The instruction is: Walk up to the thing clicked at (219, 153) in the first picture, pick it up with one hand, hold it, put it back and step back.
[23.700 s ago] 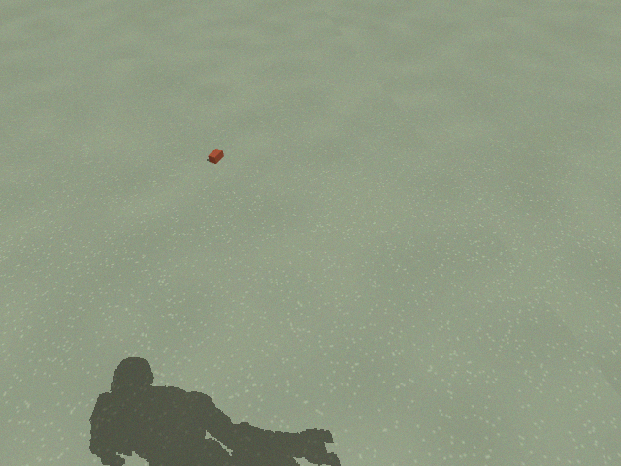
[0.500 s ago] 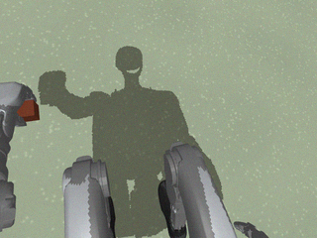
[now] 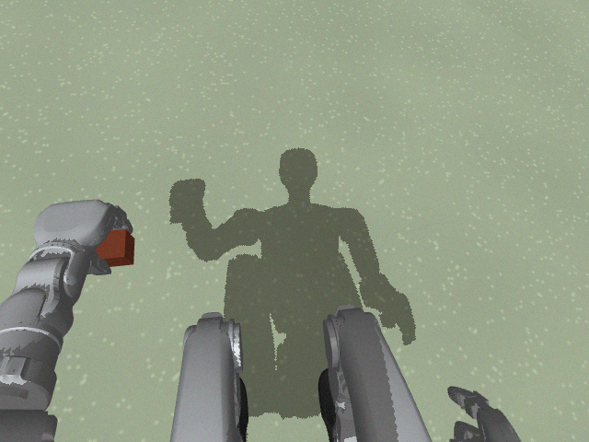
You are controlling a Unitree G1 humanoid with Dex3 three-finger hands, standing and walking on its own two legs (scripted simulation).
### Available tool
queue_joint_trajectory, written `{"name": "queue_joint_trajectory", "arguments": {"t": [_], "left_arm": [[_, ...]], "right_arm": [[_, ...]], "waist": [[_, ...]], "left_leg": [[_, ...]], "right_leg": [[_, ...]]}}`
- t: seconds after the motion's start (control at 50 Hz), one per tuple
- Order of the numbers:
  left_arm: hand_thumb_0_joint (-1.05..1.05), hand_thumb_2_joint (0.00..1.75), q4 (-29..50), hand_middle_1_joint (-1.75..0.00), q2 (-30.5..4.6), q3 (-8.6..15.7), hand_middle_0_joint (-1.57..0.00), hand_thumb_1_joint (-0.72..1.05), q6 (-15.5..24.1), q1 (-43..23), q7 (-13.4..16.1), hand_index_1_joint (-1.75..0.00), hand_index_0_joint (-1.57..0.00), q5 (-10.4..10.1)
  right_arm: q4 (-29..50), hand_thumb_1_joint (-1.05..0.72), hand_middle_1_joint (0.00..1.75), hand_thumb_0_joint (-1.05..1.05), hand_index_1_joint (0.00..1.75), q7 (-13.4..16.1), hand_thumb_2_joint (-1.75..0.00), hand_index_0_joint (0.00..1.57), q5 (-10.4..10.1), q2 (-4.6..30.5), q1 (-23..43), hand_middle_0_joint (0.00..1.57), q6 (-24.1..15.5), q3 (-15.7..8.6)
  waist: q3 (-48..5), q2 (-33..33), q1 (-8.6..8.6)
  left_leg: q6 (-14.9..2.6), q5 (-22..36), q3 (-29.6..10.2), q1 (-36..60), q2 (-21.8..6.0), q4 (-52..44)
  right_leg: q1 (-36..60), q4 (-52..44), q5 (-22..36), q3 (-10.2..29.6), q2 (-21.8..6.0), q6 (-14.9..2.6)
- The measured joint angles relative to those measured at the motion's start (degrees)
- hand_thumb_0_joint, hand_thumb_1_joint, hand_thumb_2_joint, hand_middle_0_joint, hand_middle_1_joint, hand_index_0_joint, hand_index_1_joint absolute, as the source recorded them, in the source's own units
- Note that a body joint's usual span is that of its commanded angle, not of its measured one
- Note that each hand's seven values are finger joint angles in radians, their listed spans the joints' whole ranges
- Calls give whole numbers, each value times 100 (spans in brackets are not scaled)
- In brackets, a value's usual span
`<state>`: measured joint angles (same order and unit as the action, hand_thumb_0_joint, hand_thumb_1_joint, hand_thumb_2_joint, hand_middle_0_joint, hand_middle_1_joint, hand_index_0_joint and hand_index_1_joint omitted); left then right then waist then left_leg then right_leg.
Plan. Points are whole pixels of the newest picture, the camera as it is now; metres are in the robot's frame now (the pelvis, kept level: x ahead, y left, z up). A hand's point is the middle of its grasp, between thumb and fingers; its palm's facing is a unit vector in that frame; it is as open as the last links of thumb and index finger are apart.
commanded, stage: lift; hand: left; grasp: from above
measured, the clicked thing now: (104, 249) +0.42 +0.28 -0.12
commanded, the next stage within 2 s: hold in 0.94 s
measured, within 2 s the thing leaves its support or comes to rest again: neither
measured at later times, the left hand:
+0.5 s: hand (11, 234) +0.35 +0.27 +0.11, palm faces -0.45 -0.09 -0.89, open 7.1 cm
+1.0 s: hand out of the picture +0.38 +0.24 +0.19, palm faces -0.44 -0.09 -0.89, open 7.1 cm
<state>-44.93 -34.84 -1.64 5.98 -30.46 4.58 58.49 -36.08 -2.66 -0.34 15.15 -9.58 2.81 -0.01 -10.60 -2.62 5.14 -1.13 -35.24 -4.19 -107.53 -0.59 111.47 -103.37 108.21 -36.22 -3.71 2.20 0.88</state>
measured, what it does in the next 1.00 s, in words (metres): rises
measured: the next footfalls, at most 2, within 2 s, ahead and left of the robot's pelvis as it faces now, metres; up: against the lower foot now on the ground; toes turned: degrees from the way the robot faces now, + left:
none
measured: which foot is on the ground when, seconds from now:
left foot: down 0.00-1.00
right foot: down 0.00-1.00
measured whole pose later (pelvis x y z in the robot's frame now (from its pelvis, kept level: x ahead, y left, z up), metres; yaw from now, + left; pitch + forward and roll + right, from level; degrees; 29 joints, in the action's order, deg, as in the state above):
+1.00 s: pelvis +0.07 +0.00 +0.26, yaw +2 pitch +10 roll -1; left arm -45.4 -23.1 -11.0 -0.1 -18.2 6.1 56.8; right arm -40.7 2.7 -2.7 14.1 -15.3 -0.3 -1.9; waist -5.1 -2.3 2.7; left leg -0.9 -21.7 0.4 -38.3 -0.7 49.6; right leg -36.5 47.8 -21.6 1.6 1.6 0.6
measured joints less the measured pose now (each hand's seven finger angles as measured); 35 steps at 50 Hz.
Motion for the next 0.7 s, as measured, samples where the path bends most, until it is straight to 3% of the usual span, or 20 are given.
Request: {"name": "queue_joint_trajectory", "arguments": {"t": [0.22,0.44,0.7], "left_arm": [[0,9,588,-14,324,-266,-101,41,-277,789,-134,-12,-103,-145],[0,8,274,-14,580,-555,-101,41,-344,1154,-141,-13,-103,-176],[0,7,-175,-15,1016,-780,-100,42,-320,1082,328,-13,-103,58]], "right_arm": [[-126,-91,30,0,30,372,-90,21,-171,-100,-97,20,-21,0],[-336,-91,30,0,30,562,-91,21,-240,-132,-391,20,-292,-31],[-511,-91,30,1,30,513,-91,21,-222,-114,-498,20,-431,-121]], "waist": [[-12,-19,-35],[49,0,-103],[321,12,-190]], "left_leg": [[-5,259,103,1974,-24,-1626],[2,625,221,3950,-44,-3349],[13,988,362,5568,-42,-4839]], "right_leg": [[1926,-1625,309,123,6,10],[3845,-3328,715,259,8,-8],[5389,-4759,1094,415,-12,-21]]}}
